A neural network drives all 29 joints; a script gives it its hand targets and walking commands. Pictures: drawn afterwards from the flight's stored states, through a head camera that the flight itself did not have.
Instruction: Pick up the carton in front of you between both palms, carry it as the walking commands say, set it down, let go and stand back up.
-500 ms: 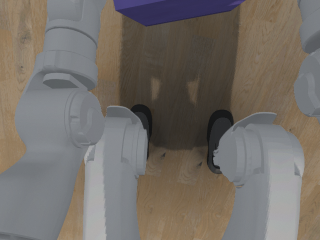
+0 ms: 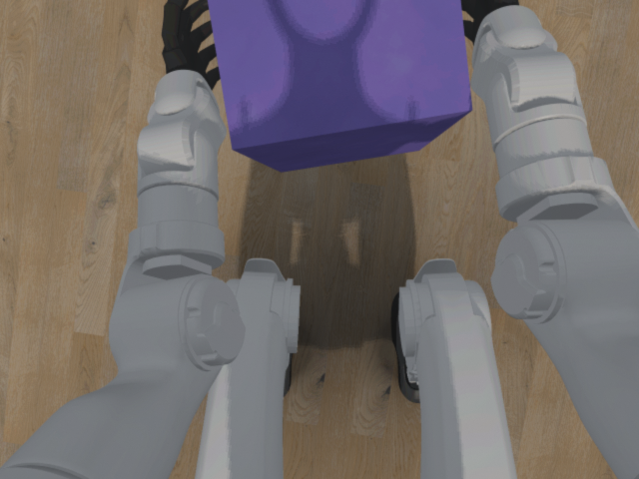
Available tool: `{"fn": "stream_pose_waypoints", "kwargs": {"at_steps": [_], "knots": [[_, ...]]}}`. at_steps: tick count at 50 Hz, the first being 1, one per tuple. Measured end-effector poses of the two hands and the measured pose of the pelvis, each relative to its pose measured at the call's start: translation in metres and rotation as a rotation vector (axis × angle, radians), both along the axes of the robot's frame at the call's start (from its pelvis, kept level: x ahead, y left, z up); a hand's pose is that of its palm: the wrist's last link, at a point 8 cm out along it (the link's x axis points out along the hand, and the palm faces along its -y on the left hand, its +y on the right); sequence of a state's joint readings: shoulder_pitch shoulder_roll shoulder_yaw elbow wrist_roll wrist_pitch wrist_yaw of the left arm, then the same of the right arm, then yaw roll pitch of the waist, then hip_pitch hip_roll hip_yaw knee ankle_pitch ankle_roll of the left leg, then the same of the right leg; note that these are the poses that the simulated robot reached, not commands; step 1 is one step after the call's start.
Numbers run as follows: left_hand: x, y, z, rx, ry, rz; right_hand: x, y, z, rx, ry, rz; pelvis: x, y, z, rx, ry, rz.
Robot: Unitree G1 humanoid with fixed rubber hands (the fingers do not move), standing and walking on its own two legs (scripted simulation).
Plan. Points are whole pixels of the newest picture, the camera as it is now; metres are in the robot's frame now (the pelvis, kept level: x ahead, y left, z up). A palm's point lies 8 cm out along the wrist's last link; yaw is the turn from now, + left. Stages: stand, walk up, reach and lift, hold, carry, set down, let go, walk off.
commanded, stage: reach and lift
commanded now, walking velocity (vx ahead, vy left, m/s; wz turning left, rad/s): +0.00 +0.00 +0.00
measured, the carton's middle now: (337, 63) +0.55 +0.00 -0.15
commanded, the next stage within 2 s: none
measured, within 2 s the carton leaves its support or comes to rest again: neither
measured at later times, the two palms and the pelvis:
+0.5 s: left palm (100, 48) +0.48 +0.15 +0.06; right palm out of the picture +0.51 -0.15 +0.06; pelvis +0.00 +0.00 +0.11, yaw -1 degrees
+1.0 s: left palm out of the picture +0.44 +0.15 +0.22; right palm out of the picture +0.45 -0.15 +0.22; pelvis +0.04 +0.00 +0.24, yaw -1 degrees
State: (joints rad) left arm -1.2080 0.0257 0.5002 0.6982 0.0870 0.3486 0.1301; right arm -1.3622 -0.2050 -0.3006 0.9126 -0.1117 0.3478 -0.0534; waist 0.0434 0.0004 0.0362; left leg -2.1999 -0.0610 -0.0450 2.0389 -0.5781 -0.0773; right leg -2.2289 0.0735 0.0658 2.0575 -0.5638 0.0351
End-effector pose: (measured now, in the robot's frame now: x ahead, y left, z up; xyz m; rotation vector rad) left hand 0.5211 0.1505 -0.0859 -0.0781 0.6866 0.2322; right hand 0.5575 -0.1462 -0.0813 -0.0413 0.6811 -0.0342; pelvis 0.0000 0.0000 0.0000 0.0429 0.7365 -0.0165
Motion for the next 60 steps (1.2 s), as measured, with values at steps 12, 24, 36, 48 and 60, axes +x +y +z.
{"fn": "stream_pose_waypoints", "kwargs": {"at_steps": [12,24,36,48,60], "knots": [[-0.027,0.007,0.076,0.017,0.012,-0.011,-0.029,0.006,0.074,-0.006,0.011,0.005,-0.017,0.001,0.055,-0.002,0.028,-0.003],[-0.035,0.002,0.14,0.018,0.004,-0.035,-0.047,0.0,0.134,0.015,0.004,-0.035,-0.003,0.0,0.103,-0.013,0.021,-0.002],[-0.057,0.002,0.222,0.009,0.007,-0.053,-0.076,0.0,0.217,0.023,0.008,-0.063,0.021,-0.001,0.17,-0.017,-0.058,-0.005],[-0.079,0.0,0.294,0.005,0.004,-0.077,-0.106,-0.002,0.288,0.03,0.005,-0.096,0.039,0.001,0.233,-0.028,-0.187,-0.005],[-0.102,0.0,0.366,0.006,0.007,-0.099,-0.135,-0.003,0.361,0.03,0.008,-0.117,0.061,0.004,0.297,-0.039,-0.363,-0.006]]}}
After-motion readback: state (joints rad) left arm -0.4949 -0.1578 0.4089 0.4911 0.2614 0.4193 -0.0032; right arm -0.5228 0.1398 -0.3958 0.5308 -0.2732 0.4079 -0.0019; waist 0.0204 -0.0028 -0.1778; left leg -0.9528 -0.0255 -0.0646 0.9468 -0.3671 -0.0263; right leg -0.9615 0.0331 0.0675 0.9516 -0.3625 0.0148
